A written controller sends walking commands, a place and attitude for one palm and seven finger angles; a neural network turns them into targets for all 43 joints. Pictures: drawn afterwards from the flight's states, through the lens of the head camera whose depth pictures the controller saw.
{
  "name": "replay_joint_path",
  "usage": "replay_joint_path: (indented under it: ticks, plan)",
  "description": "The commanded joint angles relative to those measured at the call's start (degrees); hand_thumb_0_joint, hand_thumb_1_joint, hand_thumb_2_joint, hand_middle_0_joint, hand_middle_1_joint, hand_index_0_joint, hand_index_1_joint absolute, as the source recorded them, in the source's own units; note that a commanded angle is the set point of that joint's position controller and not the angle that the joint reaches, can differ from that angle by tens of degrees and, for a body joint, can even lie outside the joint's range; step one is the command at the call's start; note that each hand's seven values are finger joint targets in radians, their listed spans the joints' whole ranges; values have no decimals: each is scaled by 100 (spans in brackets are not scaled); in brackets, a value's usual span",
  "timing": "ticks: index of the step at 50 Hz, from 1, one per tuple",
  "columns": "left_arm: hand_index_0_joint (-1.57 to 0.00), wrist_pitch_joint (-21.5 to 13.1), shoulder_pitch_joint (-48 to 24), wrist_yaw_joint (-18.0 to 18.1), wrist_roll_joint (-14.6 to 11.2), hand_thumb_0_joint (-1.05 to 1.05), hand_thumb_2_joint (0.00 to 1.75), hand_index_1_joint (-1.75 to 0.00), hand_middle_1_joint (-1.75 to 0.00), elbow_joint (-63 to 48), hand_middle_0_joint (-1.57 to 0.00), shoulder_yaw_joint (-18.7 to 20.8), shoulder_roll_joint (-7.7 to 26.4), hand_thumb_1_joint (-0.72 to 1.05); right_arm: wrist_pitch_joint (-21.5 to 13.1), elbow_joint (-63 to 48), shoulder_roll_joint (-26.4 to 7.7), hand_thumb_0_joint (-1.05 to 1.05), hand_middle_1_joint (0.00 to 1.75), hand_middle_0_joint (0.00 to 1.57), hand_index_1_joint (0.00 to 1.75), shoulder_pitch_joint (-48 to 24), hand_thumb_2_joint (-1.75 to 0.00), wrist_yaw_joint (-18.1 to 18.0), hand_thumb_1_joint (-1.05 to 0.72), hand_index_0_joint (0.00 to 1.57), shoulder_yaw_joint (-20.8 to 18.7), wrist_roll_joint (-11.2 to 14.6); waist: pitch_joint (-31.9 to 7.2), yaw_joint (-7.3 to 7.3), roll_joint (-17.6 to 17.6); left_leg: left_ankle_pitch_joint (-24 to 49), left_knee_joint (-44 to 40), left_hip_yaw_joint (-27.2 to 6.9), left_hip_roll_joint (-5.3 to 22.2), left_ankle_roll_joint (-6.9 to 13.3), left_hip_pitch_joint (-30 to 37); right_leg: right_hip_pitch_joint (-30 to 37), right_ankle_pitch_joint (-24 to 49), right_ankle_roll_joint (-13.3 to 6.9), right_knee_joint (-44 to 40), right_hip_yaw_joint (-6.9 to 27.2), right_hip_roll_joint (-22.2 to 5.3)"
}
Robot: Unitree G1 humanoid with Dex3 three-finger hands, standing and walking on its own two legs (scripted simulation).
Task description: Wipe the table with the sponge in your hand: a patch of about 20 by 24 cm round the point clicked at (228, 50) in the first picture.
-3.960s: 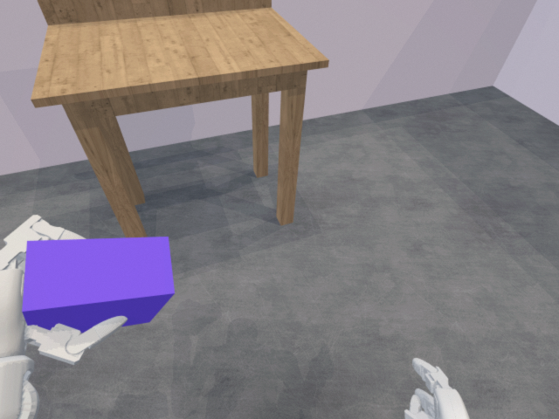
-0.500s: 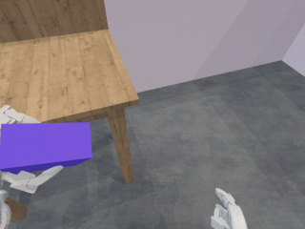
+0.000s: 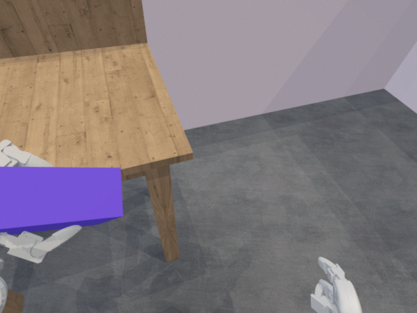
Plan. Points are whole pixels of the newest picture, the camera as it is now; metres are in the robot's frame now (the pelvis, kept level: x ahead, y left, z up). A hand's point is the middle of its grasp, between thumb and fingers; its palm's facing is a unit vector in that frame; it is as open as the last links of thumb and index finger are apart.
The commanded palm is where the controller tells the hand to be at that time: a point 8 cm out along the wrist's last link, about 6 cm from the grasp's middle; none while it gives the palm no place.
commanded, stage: come to a stop and stand still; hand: left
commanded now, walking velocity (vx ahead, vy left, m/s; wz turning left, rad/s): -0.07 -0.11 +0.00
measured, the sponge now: (76, 201) +0.23 +0.20 +0.16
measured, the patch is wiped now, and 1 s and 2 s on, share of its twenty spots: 0.00 0.00 0.00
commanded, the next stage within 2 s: look again from close up in 0.80 s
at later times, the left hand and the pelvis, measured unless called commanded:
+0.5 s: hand (49, 233) +0.18 +0.21 +0.17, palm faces +0.39 -0.83 -0.39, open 10.5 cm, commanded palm +0.14 +0.25 +0.19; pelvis -0.03 -0.03 +0.01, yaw -1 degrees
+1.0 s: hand (12, 208) +0.20 +0.26 +0.19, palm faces +0.46 -0.78 -0.44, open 10.5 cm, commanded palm +0.12 +0.25 +0.19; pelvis -0.05 -0.02 +0.01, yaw -2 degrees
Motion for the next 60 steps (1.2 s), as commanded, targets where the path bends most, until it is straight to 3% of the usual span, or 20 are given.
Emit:
replay_joint_path:
  ticks: [1,3,6,9,11,16,19,22,26,29,32,44,45,46,47,49,52,55,57,60]
  plan:
    - [-120,-261,-61,101,-90,0,130,-160,-160,-1673,-120,418,572,10,-397,-795,-654,0,30,20,30,-168,-90,113,-90,20,-27,44,-1071,31,1773,2945,-1027,-1180,1377,644,1086,-146,402,37,-556,-73,133]
    - [-120,-197,-57,99,-109,0,130,-160,-160,-1847,-120,392,556,10,-473,-833,-657,0,30,20,30,-138,-90,126,-90,20,20,38,-1058,10,1949,2551,-1024,-945,1287,475,874,259,631,40,-1231,-204,217]
    - [-120,-113,-70,119,-89,0,130,-160,-160,-1544,-120,457,577,10,-484,-830,-633,0,30,20,30,-174,-90,94,-90,20,97,59,-999,38,1558,1350,-802,-720,1074,229,250,1135,1642,38,-2318,-212,162]
    - [-120,6,-127,83,-167,0,130,-160,-160,-1061,-120,535,637,10,-397,-823,-450,0,30,20,30,-112,-90,58,-90,20,148,45,-901,-16,-267,-436,215,-190,89,-231,50,619,2680,-406,-2854,1152,-817]
    - [-120,72,-149,104,-210,0,130,-160,-160,-968,-120,597,728,10,-321,-754,-395,0,30,20,30,-253,-90,32,-90,20,201,33,-782,35,-621,-1053,1016,-491,-134,-219,-158,498,2995,-770,-3158,1644,-1300]
    - [-120,46,-272,141,-123,0,130,-160,-160,-1026,-120,514,641,10,-232,-689,-393,0,30,20,30,-381,-90,-43,-90,20,284,3,-962,56,-456,-533,73,-581,-195,-163,8,1040,3157,-722,-2828,996,-1043]
    - [-120,-5,-273,143,-108,0,130,-160,-160,-1221,-120,417,641,10,-212,-740,-581,0,30,20,30,-356,-90,-89,-90,20,175,8,-986,97,430,819,-904,-853,319,16,765,700,2037,-338,-2570,762,-547]
    - [-120,-94,-437,107,-49,0,130,-160,-160,-1339,-120,291,553,10,-202,-800,-635,0,30,20,30,-488,-90,-102,-90,20,239,-28,-589,141,1564,-30,-1664,-1613,938,296,-380,961,1082,-99,-2094,309,-23]
    - [-120,-110,-391,117,7,0,130,-160,-160,-1077,-120,246,487,10,-319,-775,-660,0,30,20,30,-289,-90,-77,-90,20,168,18,-688,114,1140,-469,-1340,-1211,621,179,-636,1245,1485,-124,-2266,393,-55]
    - [-120,-83,-337,116,-25,0,130,-160,-160,-1003,-120,286,530,10,-344,-756,-635,0,30,20,30,-233,-90,-60,-90,20,158,5,-584,96,656,-1217,-925,-887,262,60,-478,703,554,-240,-2943,935,-361]
    - [-120,-12,-545,166,-51,0,130,-160,-160,-1127,-120,328,662,10,-322,-680,-623,0,30,20,30,-202,-90,-38,-90,20,145,-27,-663,35,158,-922,-91,-681,-31,-30,158,-29,-348,-474,-3621,1508,-876]
    - [-120,53,-334,195,-39,0,130,-160,-160,-927,-120,295,608,10,-286,-692,-610,0,30,20,30,-262,-90,-115,-90,20,249,-39,-541,64,570,-856,-1098,-1152,328,128,-186,489,256,-241,-3096,778,-283]
    - [-120,-446,-6109,55,618,0,130,-160,-160,-1858,-120,3521,5109,10,-663,-481,-720,0,30,20,30,471,-90,-157,-90,20,-25,-171,465,305,-693,-292,53,-487,-100,73,-699,-164,1768,440,-3870,1332,-363]
    - [-120,-270,-3190,-216,167,0,130,-160,-160,1068,-120,1314,1933,10,-657,-310,-180,0,30,20,30,187,-90,-97,-90,20,211,-28,-1028,150,-655,-251,432,-619,-568,117,39,326,1220,-150,-3537,1403,-913]
    - [-120,-165,-2379,-235,-67,0,130,-160,-160,1091,-120,882,1041,10,-740,-660,-352,0,30,20,30,-161,-90,-18,-90,20,136,165,-1176,342,459,-246,-19,-751,-409,14,633,354,1004,-516,-3503,2170,-978]
    - [-120,-396,-1570,-306,-196,0,130,-160,-160,377,-120,307,655,10,-772,-745,-544,0,30,20,30,36,-90,143,-90,20,151,127,-992,357,755,-542,-376,-601,-458,20,468,702,473,-342,-3634,1617,-822]
    - [-120,-358,-817,-314,-229,0,130,-160,-160,-262,-120,-38,448,10,-867,-809,-566,0,30,20,30,-222,-90,264,-90,20,185,144,-767,352,226,-679,-987,-783,-337,61,658,482,-113,-343,-3474,1084,-446]
    - [-120,-301,-786,-267,-146,0,130,-160,-160,-402,-120,286,704,10,-877,-947,-683,0,30,20,30,-310,-90,230,-90,20,208,129,-490,330,315,-1498,-1858,-1309,56,172,-264,897,155,-183,-2753,551,86]
    - [-120,-368,-1173,-211,-89,0,130,-160,-160,-731,-120,834,1196,10,-863,-1000,-725,0,30,20,30,-431,-90,220,-90,20,193,101,-570,313,963,-1451,-2303,-1619,340,244,-418,1247,1049,-152,-1962,314,315]
    - [-120,-451,-1328,-249,-92,0,130,-160,-160,-671,-120,807,968,10,-868,-1065,-620,0,30,20,30,-390,-90,207,-90,20,212,27,-650,292,1082,-1362,-2163,-1638,423,317,-529,1442,1408,-189,-1954,326,216]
